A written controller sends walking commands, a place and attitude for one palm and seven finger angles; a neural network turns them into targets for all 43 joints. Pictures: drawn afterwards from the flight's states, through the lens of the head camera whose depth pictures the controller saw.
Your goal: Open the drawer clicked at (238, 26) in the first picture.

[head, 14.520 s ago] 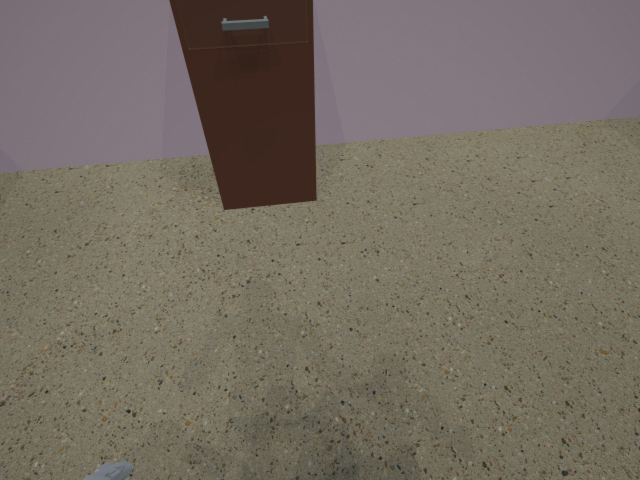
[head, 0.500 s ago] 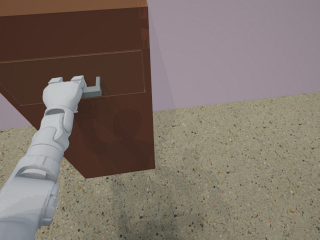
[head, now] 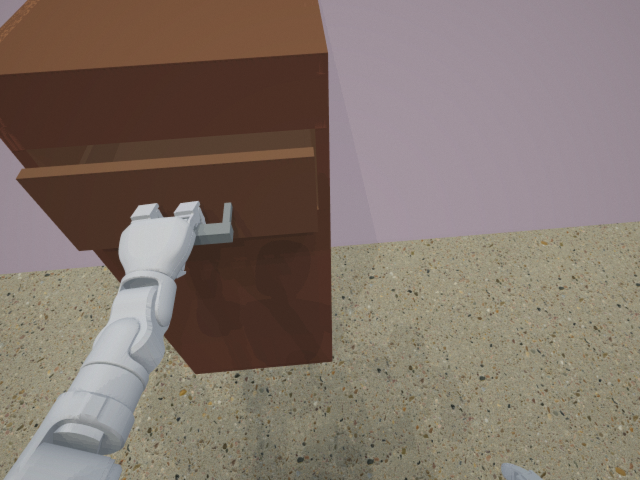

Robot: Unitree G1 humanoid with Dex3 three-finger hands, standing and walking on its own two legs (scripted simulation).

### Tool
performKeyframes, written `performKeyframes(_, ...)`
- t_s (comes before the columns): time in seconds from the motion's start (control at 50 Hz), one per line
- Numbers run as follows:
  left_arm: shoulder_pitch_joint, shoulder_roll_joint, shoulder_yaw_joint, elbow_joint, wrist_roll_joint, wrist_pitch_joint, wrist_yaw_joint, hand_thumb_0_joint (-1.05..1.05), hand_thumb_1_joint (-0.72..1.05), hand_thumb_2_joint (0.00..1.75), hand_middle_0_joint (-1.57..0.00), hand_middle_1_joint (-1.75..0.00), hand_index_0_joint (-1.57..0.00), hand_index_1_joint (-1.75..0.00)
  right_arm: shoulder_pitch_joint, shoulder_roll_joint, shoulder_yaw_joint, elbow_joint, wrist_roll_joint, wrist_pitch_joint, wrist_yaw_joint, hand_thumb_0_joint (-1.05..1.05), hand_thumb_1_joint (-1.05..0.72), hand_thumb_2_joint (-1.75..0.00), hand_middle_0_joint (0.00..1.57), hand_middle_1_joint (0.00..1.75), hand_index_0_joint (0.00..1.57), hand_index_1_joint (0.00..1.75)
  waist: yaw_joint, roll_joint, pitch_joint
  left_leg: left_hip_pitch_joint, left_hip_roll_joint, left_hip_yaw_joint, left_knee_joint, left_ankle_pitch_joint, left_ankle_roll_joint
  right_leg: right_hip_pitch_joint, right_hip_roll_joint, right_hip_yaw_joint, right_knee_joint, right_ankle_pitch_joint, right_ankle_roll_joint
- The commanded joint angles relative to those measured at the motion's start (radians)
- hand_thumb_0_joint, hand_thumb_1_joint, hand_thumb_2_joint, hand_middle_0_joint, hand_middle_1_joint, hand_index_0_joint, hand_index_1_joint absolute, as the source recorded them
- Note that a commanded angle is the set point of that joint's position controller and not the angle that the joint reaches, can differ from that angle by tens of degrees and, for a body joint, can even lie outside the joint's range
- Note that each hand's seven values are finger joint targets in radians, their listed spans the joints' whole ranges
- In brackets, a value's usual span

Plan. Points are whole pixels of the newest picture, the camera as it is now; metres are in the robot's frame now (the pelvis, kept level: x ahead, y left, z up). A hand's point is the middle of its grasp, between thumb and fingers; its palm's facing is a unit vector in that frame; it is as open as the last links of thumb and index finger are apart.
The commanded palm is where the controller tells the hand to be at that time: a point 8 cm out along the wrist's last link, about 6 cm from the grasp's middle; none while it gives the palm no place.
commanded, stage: pull the drawer open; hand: left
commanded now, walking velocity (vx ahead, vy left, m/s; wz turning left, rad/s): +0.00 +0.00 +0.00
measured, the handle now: (181, 224) +0.45 +0.21 +0.06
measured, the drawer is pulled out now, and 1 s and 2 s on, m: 0.05 0.18 0.29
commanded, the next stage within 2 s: none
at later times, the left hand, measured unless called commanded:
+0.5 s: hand (167, 310) +0.32 +0.20 +0.03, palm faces +0.00 -0.08 -1.00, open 5.4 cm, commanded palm +0.28 +0.22 +0.09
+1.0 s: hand (160, 355) +0.26 +0.20 +0.04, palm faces +0.02 -0.11 -0.99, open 5.5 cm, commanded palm +0.23 +0.20 +0.09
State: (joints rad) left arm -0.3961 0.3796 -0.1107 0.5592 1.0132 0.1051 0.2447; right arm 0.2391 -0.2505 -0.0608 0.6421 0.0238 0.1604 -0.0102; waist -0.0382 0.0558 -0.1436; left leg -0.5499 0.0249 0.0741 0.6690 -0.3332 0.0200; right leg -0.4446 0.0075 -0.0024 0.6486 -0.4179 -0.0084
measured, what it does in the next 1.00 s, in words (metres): stands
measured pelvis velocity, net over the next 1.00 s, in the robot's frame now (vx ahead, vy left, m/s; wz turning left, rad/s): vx -0.02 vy -0.02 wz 0.01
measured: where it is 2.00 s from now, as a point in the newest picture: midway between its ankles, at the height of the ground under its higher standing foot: outside the picture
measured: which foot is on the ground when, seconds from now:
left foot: down 0.00-1.00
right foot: down 0.00-1.00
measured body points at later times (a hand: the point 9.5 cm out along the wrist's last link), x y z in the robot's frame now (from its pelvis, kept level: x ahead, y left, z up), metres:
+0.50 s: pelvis +0.00 -0.02 +0.00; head +0.02 -0.05 +0.45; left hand +0.32 +0.20 +0.09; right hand +0.15 -0.27 -0.12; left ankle -0.01 +0.11 -0.72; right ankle -0.07 -0.12 -0.72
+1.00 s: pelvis -0.02 -0.02 +0.00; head -0.01 -0.05 +0.45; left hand +0.26 +0.20 +0.09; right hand +0.17 -0.25 -0.11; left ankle -0.01 +0.11 -0.72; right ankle -0.07 -0.12 -0.72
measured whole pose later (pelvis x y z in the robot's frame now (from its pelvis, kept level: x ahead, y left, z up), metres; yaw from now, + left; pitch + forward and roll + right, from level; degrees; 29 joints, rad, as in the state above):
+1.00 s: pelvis -0.02 -0.02 +0.00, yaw +1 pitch +6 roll +1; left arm 0.06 0.35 -0.12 0.12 1.00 0.11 0.24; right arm 0.14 -0.24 -0.03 0.63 0.00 0.10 -0.02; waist 0.03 0.06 -0.11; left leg -0.45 0.02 0.06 0.65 -0.31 0.00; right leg -0.36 0.01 -0.01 0.68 -0.42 -0.03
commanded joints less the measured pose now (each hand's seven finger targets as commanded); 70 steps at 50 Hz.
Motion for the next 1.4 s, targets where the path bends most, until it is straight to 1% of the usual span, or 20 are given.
performKeyframes(0.0,-0.235,0.180,0.084,-0.202,-0.002,0.024,0.021,0.00,0.90,0.90,-0.40,-1.35,-0.40,-1.35,-0.014,-0.133,-0.039,-0.106,-0.003,-0.027,-0.018,0.00,-0.90,-0.90,0.20,0.30,0.20,0.30,0.030,-0.027,-0.300,0.314,-0.033,-0.034,-0.010,0.559,0.026,0.066,0.044,-0.030,-0.032,0.563,-0.022)
performKeyframes(0.06,-0.166,0.182,0.092,-0.251,-0.006,0.020,0.014,0.00,0.90,0.90,-0.40,-1.35,-0.40,-1.35,-0.035,-0.131,-0.038,-0.114,-0.008,-0.029,-0.019,0.00,-0.90,-0.90,0.20,0.30,0.20,0.30,0.046,-0.028,-0.332,0.328,-0.034,-0.032,-0.007,0.596,0.025,0.104,0.039,-0.021,-0.032,0.611,-0.022)
performKeyframes(0.14,-0.072,0.159,0.089,-0.306,-0.019,0.014,0.010,0.00,0.90,0.90,-0.40,-1.35,-0.40,-1.35,-0.065,-0.124,-0.032,-0.127,-0.007,-0.038,-0.018,0.00,-0.90,-0.90,0.20,0.30,0.20,0.30,0.054,-0.062,-0.291,0.311,-0.038,-0.029,-0.011,0.580,0.026,0.115,0.035,-0.025,-0.031,0.642,-0.016)
performKeyframes(0.26,0.004,0.216,0.144,-0.352,-0.016,0.009,0.013,0.00,0.90,0.90,-0.40,-1.35,-0.40,-1.35,-0.100,-0.123,-0.025,-0.126,-0.010,-0.050,-0.026,0.00,-0.90,-0.90,0.20,0.30,0.20,0.30,0.065,-0.085,-0.262,0.276,-0.049,-0.018,-0.021,0.506,0.024,0.156,0.026,-0.010,-0.039,0.674,-0.013)
performKeyframes(0.32,0.022,0.185,0.118,-0.402,-0.011,0.007,0.017,0.00,0.90,0.90,-0.40,-1.35,-0.40,-1.35,-0.115,-0.113,-0.025,-0.129,-0.009,-0.057,-0.027,0.00,-0.90,-0.90,0.20,0.30,0.20,0.30,0.072,-0.035,-0.268,0.293,-0.053,-0.017,-0.025,0.494,0.022,0.141,0.027,-0.010,-0.037,0.646,-0.015)
performKeyframes(0.34,0.032,0.176,0.111,-0.411,-0.015,0.007,0.019,0.00,0.90,0.90,-0.40,-1.35,-0.40,-1.35,-0.118,-0.111,-0.024,-0.130,-0.010,-0.060,-0.027,0.00,-0.90,-0.90,0.20,0.30,0.20,0.30,0.070,-0.054,-0.258,0.293,-0.052,-0.018,-0.025,0.488,0.023,0.140,0.026,-0.012,-0.038,0.648,-0.013)
performKeyframes(0.38,0.078,0.199,0.138,-0.435,-0.019,0.004,0.020,0.00,0.90,0.90,-0.40,-1.35,-0.40,-1.35,-0.126,-0.112,-0.023,-0.132,-0.011,-0.065,-0.027,0.00,-0.90,-0.90,0.20,0.30,0.20,0.30,0.083,-0.043,-0.277,0.290,-0.056,-0.016,-0.024,0.498,0.022,0.167,0.023,-0.005,-0.033,0.684,-0.013)
performKeyframes(0.44,0.127,0.179,0.129,-0.464,-0.030,0.000,0.022,0.00,0.90,0.90,-0.40,-1.35,-0.40,-1.35,-0.142,-0.109,-0.021,-0.138,-0.011,-0.073,-0.027,0.00,-0.90,-0.90,0.20,0.30,0.20,0.30,0.083,-0.067,-0.245,0.281,-0.056,-0.016,-0.031,0.471,0.022,0.161,0.022,-0.008,-0.038,0.675,-0.010)
performKeyframes(0.46,0.139,0.206,0.156,-0.465,-0.028,-0.001,0.024,0.00,0.90,0.90,-0.40,-1.35,-0.40,-1.35,-0.147,-0.113,-0.021,-0.134,-0.011,-0.074,-0.027,0.00,-0.90,-0.90,0.20,0.30,0.20,0.30,0.084,-0.074,-0.244,0.279,-0.055,-0.016,-0.032,0.473,0.020,0.170,0.021,-0.001,-0.041,0.675,-0.012)
performKeyframes(0.5,0.147,0.177,0.129,-0.484,-0.029,-0.001,0.026,0.00,0.90,0.90,-0.40,-1.35,-0.40,-1.35,-0.154,-0.106,-0.018,-0.137,-0.011,-0.080,-0.028,0.00,-0.90,-0.90,0.20,0.30,0.20,0.30,0.082,-0.068,-0.231,0.274,-0.059,-0.014,-0.034,0.448,0.020,0.159,0.021,-0.006,-0.038,0.664,-0.009)
performKeyframes(0.56,0.158,0.201,0.152,-0.495,-0.023,0.000,0.035,0.00,0.90,0.90,-0.40,-1.35,-0.40,-1.35,-0.165,-0.109,-0.019,-0.134,-0.013,-0.085,-0.030,0.00,-0.90,-0.90,0.20,0.30,0.20,0.30,0.086,-0.072,-0.218,0.276,-0.056,-0.015,-0.038,0.424,0.019,0.150,0.022,0.001,-0.048,0.619,-0.011)
performKeyframes(0.6,0.171,0.162,0.117,-0.525,-0.024,0.000,0.038,0.00,0.90,0.90,-0.40,-1.35,-0.40,-1.35,-0.170,-0.102,-0.017,-0.141,-0.011,-0.090,-0.027,0.00,-0.90,-0.90,0.20,0.30,0.20,0.30,0.086,-0.043,-0.221,0.289,-0.057,-0.018,-0.040,0.419,0.019,0.135,0.024,-0.005,-0.044,0.592,-0.014)
performKeyframes(0.66,0.223,0.184,0.145,-0.527,-0.027,0.006,0.039,0.00,0.90,0.90,-0.40,-1.35,-0.40,-1.35,-0.179,-0.106,-0.016,-0.139,-0.014,-0.094,-0.027,0.00,-0.90,-0.90,0.20,0.30,0.20,0.30,0.093,-0.088,-0.224,0.277,-0.057,-0.019,-0.041,0.415,0.017,0.158,0.021,0.000,-0.046,0.610,-0.012)
performKeyframes(0.7,0.211,0.145,0.104,-0.559,-0.026,0.005,0.040,0.00,0.90,0.90,-0.40,-1.35,-0.40,-1.35,-0.192,-0.099,-0.012,-0.146,-0.013,-0.098,-0.025,0.00,-0.90,-0.90,0.20,0.30,0.20,0.30,0.089,-0.053,-0.203,0.285,-0.058,-0.018,-0.045,0.400,0.018,0.133,0.021,-0.005,-0.046,0.582,-0.012)
performKeyframes(0.76,0.252,0.172,0.134,-0.560,-0.024,0.010,0.039,0.00,0.90,0.90,-0.40,-1.35,-0.40,-1.35,-0.201,-0.102,-0.010,-0.146,-0.015,-0.099,-0.026,0.00,-0.90,-0.90,0.20,0.30,0.20,0.30,0.098,-0.074,-0.200,0.281,-0.057,-0.020,-0.047,0.395,0.016,0.142,0.021,0.000,-0.051,0.570,-0.014)
performKeyframes(0.82,0.297,0.127,0.098,-0.606,-0.023,0.007,0.042,0.00,0.90,0.90,-0.40,-1.35,-0.40,-1.35,-0.210,-0.091,-0.010,-0.156,-0.017,-0.107,-0.019,0.00,-0.90,-0.90,0.20,0.30,0.20,0.30,0.103,-0.050,-0.201,0.302,-0.055,-0.024,-0.046,0.402,0.016,0.123,0.024,-0.010,-0.045,0.547,-0.015)
performKeyframes(0.9,0.334,0.149,0.120,-0.640,-0.019,0.010,0.044,0.00,0.90,0.90,-0.40,-1.35,-0.40,-1.35,-0.225,-0.092,-0.006,-0.161,-0.020,-0.109,-0.018,0.00,-0.90,-0.90,0.20,0.30,0.20,0.30,0.110,-0.054,-0.191,0.298,-0.053,-0.023,-0.047,0.394,0.015,0.125,0.023,-0.005,-0.046,0.541,-0.016)
performKeyframes(0.94,0.361,0.114,0.090,-0.659,-0.019,0.013,0.043,0.00,0.90,0.90,-0.40,-1.35,-0.40,-1.35,-0.231,-0.087,-0.002,-0.165,-0.021,-0.112,-0.013,0.00,-0.90,-0.90,0.20,0.30,0.20,0.30,0.106,-0.062,-0.183,0.300,-0.053,-0.027,-0.046,0.394,0.014,0.115,0.024,-0.012,-0.042,0.535,-0.016)
performKeyframes(1.06,0.406,0.134,0.108,-0.708,-0.014,0.017,0.048,0.00,0.90,0.90,-0.40,-1.35,-0.40,-1.35,-0.249,-0.086,0.004,-0.170,-0.025,-0.115,-0.012,0.00,-0.90,-0.90,0.20,0.30,0.20,0.30,0.113,-0.048,-0.170,0.305,-0.051,-0.030,-0.050,0.370,0.010,0.112,0.025,-0.009,-0.049,0.489,-0.020)
performKeyframes(1.38,0.630,0.093,0.080,-0.880,-0.010,0.009,0.063,0.00,0.90,0.90,-0.40,-1.35,-0.40,-1.35,-0.278,-0.069,0.015,-0.198,-0.037,-0.126,0.012,0.00,-0.90,-0.90,0.20,0.30,0.20,0.30,0.127,-0.038,-0.144,0.313,-0.045,-0.036,-0.034,0.367,0.008,0.088,0.021,-0.012,-0.034,0.473,-0.021)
